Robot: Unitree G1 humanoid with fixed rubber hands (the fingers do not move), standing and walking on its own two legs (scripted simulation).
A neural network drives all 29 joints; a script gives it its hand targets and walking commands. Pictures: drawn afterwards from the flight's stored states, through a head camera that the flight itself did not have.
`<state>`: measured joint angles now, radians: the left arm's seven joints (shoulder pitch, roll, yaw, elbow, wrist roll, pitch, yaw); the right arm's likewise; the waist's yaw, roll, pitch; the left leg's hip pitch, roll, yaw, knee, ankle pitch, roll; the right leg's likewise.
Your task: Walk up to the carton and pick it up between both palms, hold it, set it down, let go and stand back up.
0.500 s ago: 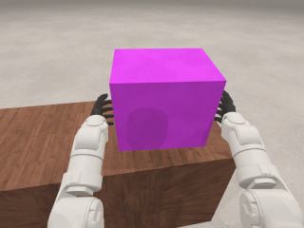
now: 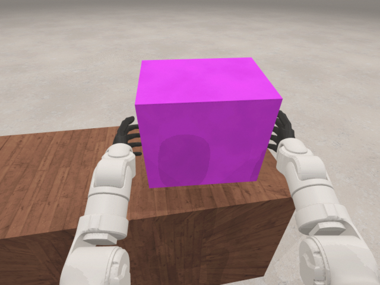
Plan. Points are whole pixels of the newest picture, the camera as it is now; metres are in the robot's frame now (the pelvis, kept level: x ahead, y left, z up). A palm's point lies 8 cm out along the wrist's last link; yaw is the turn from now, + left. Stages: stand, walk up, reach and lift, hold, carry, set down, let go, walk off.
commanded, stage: hold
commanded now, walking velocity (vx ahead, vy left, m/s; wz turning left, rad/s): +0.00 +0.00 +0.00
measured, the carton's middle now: (200, 122) +0.46 +0.02 +0.18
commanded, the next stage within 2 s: set down in 0.06 s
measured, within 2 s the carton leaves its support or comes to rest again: neither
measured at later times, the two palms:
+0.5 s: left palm (113, 160) +0.36 +0.21 +0.14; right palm (272, 143) +0.39 -0.13 +0.18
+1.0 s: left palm (127, 158) +0.39 +0.19 +0.13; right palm (275, 143) +0.42 -0.15 +0.16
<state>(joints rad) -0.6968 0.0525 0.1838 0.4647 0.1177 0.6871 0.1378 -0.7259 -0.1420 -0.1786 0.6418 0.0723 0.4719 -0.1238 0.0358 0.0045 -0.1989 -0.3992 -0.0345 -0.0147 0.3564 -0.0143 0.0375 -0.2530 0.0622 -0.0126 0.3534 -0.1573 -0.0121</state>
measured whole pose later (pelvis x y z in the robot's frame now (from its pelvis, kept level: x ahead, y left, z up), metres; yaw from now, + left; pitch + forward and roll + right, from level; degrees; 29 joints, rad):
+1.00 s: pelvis +0.02 +0.01 +0.00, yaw -1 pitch +4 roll -2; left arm -0.60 -0.02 0.18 0.46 0.24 0.57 0.19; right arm -0.74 -0.14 -0.19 0.86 0.07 0.19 -0.06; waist 0.04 -0.05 -0.17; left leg -0.38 -0.05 0.02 0.35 -0.05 0.06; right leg -0.23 0.03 -0.01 0.34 -0.18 0.00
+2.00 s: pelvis +0.05 -0.01 +0.00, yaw -1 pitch +6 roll -1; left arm -0.63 0.02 0.19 0.72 0.19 0.33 0.23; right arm -0.75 -0.14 -0.19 1.04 0.07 0.00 -0.03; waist 0.04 -0.03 -0.17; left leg -0.36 -0.05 0.02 0.33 -0.07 0.06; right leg -0.22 0.04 -0.01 0.34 -0.22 -0.02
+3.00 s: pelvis +0.08 -0.05 +0.00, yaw -2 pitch +11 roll +1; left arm -0.68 0.03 0.32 1.00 0.17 0.03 0.21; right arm -0.84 -0.14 -0.23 1.25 0.01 -0.18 0.00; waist 0.10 -0.03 -0.12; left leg -0.41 -0.01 0.01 0.33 -0.11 0.01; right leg -0.28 0.07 -0.01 0.34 -0.24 -0.06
